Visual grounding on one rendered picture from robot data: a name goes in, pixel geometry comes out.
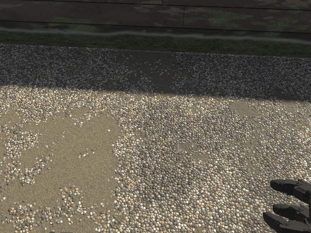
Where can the robot right hand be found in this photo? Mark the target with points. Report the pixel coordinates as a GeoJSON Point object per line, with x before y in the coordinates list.
{"type": "Point", "coordinates": [299, 216]}

